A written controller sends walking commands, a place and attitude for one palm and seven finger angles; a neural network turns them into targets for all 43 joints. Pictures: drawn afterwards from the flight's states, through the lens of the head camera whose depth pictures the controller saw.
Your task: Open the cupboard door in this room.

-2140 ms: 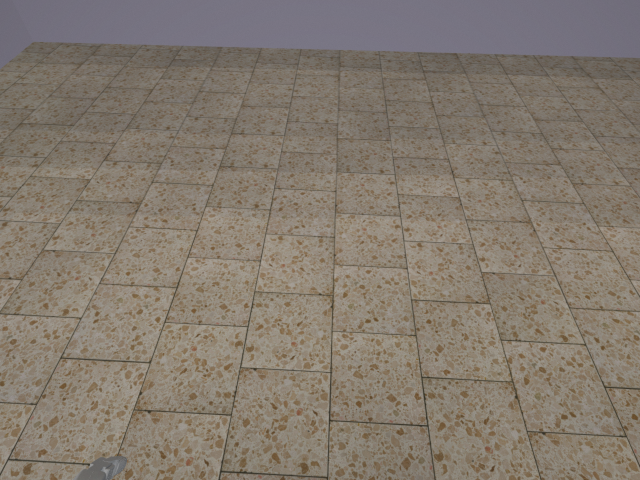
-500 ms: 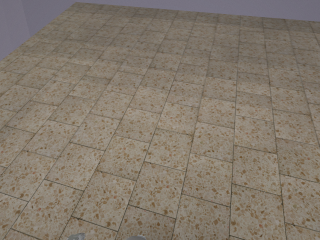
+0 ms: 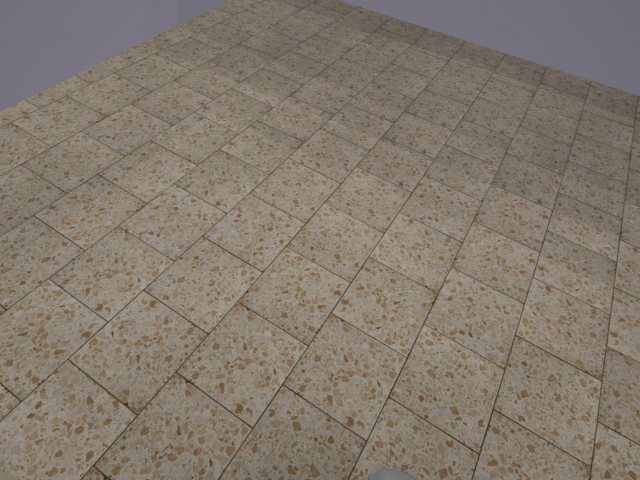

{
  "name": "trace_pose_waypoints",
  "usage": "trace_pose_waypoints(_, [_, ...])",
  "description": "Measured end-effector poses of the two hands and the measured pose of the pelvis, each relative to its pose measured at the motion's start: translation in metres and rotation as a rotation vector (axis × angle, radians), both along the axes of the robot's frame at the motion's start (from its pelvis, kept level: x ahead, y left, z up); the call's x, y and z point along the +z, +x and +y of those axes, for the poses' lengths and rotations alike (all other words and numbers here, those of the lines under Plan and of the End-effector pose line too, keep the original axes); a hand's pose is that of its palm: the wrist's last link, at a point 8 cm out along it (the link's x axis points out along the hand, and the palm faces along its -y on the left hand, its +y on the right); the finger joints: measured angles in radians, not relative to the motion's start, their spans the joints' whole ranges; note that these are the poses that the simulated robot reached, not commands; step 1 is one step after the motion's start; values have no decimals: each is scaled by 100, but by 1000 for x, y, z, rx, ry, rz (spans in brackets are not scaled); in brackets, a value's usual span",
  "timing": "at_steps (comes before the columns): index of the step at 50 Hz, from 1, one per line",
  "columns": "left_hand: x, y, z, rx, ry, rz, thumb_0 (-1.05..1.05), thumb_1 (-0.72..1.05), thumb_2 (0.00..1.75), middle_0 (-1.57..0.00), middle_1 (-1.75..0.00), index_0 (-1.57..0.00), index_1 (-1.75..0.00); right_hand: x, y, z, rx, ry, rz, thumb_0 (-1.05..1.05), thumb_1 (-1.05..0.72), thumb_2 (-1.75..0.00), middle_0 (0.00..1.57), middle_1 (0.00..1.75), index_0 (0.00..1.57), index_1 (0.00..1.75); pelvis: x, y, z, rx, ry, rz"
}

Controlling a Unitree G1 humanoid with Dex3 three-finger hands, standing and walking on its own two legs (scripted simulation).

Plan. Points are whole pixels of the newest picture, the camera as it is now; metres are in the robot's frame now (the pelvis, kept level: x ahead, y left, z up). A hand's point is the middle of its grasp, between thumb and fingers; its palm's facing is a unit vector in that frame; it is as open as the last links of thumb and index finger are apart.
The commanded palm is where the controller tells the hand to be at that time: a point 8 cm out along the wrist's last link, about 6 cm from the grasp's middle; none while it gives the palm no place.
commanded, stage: turn or walk to find it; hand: left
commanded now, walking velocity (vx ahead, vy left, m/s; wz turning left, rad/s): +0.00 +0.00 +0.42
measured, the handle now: out of the picture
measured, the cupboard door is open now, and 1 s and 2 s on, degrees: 0 0 0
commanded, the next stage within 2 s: stand and wait in 1.28 s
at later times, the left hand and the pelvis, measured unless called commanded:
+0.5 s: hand out of the picture +0.01 +0.17 -0.15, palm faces +0.24 -0.94 -0.26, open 7.3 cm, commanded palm none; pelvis -0.03 -0.04 +0.00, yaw +13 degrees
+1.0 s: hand out of the picture -0.11 +0.22 -0.16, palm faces +0.45 -0.85 -0.26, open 7.4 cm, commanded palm none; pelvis -0.08 +0.00 +0.01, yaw +25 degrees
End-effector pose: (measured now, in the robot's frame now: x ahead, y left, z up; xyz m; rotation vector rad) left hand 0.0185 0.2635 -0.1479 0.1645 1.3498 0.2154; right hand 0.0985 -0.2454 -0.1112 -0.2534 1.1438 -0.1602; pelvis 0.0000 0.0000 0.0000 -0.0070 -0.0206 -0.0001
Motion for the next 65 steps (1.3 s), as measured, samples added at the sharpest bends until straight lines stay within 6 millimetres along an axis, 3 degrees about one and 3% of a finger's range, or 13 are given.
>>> trace_pose_waypoints(7, [17,11,-1,26,18,-89,0,91,90,-20,-30,-20,-30,-5,-11,11,21,47,20,1,-90,-90,20,30,20,30,6,-6,-1,51,-1,3])
trace_pose_waypoints(15, [28,20,-30,44,63,-205,0,91,90,-20,-30,-20,-30,-34,-37,-17,26,87,96,1,-90,-90,20,30,20,30,-5,-16,-26,123,19,9])
trace_pose_waypoints(22, [36,-14,-50,112,56,-204,0,91,90,-21,-30,-21,-30,-31,-47,-38,71,66,165,1,-90,-90,20,30,20,30,3,-25,-36,204,24,-11])
trace_pose_waypoints(27, [28,-45,-53,168,32,-167,0,90,90,-21,-30,-21,-30,-24,-45,-36,117,37,189,1,-90,-90,20,30,19,30,5,-32,-33,254,30,-12])
trace_pose_waypoints(36, [-9,-124,-21,314,-8,-70,0,90,90,-21,-30,-21,-30,-17,-13,15,269,-16,91,1,-90,-90,20,30,19,30,-11,-55,-5,341,13,-7])
trace_pose_waypoints(40, [-5,-148,-8,350,-3,-21,0,91,90,-21,-30,-20,-30,-7,-10,38,309,-9,47,1,-90,-90,20,30,19,30,-4,-64,2,355,3,-6])
trace_pose_waypoints(45, [10,-158,0,381,17,-49,0,91,90,-20,-30,-20,-30,-3,-11,55,348,17,39,1,-90,-90,20,30,20,30,5,-71,5,391,-4,2])
trace_pose_waypoints(49, [18,-156,-1,399,39,-83,0,91,90,-20,-30,-20,-30,-7,-15,57,368,38,49,1,-90,-90,20,30,20,30,6,-76,2,425,-4,5])
trace_pose_waypoints(57, [29,-145,-29,422,90,-181,0,91,90,-20,-30,-20,-30,-31,-24,28,396,67,110,1,-90,-90,20,30,20,30,-2,-82,-26,497,19,15])
trace_pose_waypoints(65, [36,-177,-70,508,85,-173,0,91,90,-21,-30,-21,-30,-29,-22,2,457,39,175,1,-90,-90,20,30,20,30,5,-88,-43,592,27,-3])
